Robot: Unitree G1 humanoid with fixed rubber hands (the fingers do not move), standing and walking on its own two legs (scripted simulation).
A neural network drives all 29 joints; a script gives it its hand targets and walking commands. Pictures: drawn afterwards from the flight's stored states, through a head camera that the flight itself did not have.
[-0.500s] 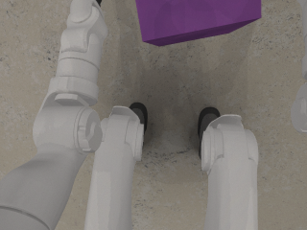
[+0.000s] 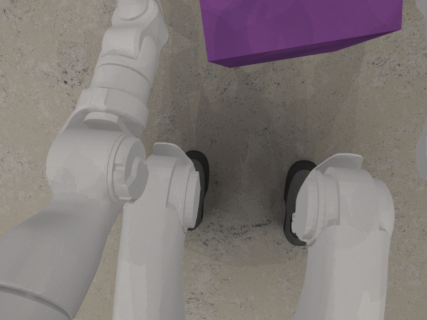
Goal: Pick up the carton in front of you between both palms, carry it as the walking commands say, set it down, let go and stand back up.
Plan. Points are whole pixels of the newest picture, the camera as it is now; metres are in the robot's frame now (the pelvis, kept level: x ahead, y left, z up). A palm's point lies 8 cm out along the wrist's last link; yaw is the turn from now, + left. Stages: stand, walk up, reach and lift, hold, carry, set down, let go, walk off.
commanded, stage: reach and lift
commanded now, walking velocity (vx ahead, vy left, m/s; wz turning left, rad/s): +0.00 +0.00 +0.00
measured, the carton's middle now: out of the picture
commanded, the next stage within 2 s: none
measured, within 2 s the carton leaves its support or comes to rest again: leaves its support in 0.56 s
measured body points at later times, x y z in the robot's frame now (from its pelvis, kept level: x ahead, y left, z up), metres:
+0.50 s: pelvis +0.00 -0.01 +0.00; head +0.37 -0.06 +0.25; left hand +0.55 +0.11 -0.17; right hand +0.57 -0.19 -0.17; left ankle +0.11 +0.13 -0.33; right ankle +0.09 -0.13 -0.33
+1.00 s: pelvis -0.02 +0.01 +0.10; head +0.25 -0.06 +0.46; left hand +0.49 +0.10 +0.02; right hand +0.50 -0.20 +0.03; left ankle +0.11 +0.14 -0.33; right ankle +0.09 -0.13 -0.33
